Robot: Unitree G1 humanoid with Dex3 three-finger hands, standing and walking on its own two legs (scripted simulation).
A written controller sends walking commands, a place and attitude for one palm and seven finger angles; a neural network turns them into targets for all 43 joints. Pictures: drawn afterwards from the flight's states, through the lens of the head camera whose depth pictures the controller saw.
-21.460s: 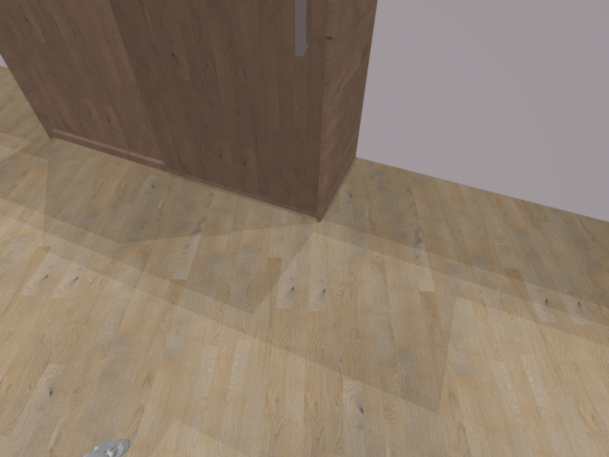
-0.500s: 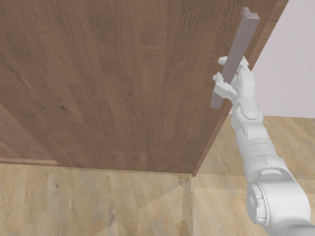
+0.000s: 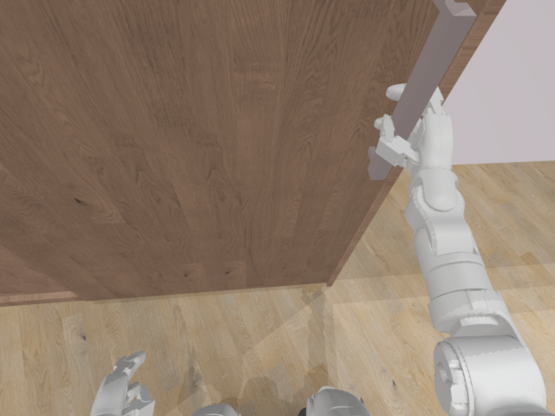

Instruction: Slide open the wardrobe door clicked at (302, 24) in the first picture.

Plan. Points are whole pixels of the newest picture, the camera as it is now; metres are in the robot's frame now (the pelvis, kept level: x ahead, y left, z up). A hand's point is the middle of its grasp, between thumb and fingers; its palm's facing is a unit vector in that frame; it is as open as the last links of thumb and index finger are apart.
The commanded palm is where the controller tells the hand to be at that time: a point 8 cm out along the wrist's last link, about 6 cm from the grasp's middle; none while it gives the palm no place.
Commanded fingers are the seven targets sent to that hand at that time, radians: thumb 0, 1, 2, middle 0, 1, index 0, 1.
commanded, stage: step sideways, sliding the door along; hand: right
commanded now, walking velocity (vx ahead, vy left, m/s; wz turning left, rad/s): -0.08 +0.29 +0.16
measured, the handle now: (403, 102) +0.50 -0.16 +0.15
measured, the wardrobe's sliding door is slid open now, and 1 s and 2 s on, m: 0.00 0.16 0.37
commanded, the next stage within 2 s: none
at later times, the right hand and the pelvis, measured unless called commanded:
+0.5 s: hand (353, 135) +0.46 -0.09 +0.12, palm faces +0.41 +0.90 -0.10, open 7.0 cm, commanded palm +0.41 -0.04 +0.13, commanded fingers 0.00 -0.90 -0.90 0.45 1.40 0.45 1.40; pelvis +0.08 +0.13 +0.00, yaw -3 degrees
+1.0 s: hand (268, 139) +0.44 +0.03 +0.13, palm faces +0.30 +0.95 -0.09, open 6.6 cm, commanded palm +0.40 +0.05 +0.12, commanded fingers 0.00 -0.90 -0.90 0.45 1.40 0.45 1.40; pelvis +0.14 +0.21 +0.00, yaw +1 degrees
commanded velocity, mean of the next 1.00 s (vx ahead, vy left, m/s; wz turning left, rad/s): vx -0.26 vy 0.19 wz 0.16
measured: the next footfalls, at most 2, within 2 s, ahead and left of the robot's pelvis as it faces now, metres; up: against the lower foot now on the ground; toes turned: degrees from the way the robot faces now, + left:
right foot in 0.02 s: +0.05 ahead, -0.13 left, +0.00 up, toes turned -6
left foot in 0.36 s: +0.18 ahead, +0.25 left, +0.00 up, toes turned +5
